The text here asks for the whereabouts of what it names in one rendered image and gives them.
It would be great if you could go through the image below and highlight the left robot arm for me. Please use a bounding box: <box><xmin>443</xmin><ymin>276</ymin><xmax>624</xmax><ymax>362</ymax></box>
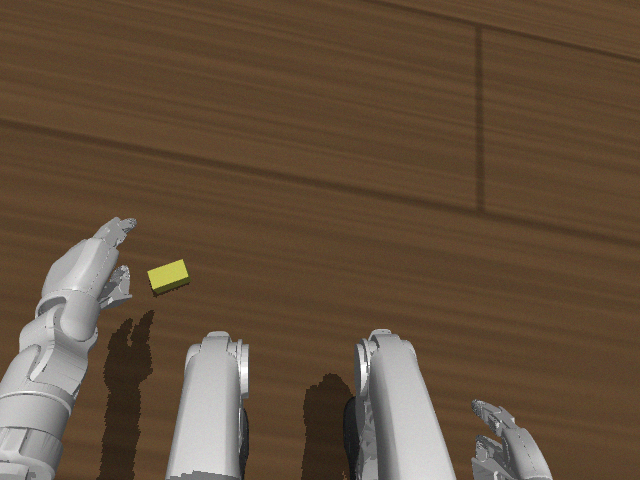
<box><xmin>0</xmin><ymin>290</ymin><xmax>101</xmax><ymax>480</ymax></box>

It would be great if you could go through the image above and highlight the left robot hand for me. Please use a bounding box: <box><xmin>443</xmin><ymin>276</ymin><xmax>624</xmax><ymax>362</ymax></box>
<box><xmin>41</xmin><ymin>217</ymin><xmax>137</xmax><ymax>310</ymax></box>

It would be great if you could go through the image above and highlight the right robot foot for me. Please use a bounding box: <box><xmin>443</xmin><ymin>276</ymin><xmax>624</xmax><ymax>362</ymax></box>
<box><xmin>343</xmin><ymin>396</ymin><xmax>360</xmax><ymax>480</ymax></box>

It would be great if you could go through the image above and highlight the small box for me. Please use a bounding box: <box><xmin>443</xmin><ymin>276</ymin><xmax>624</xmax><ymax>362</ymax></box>
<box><xmin>147</xmin><ymin>259</ymin><xmax>192</xmax><ymax>294</ymax></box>

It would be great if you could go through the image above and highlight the right robot hand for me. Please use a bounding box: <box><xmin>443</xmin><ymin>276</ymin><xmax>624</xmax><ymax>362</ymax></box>
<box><xmin>471</xmin><ymin>399</ymin><xmax>553</xmax><ymax>480</ymax></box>

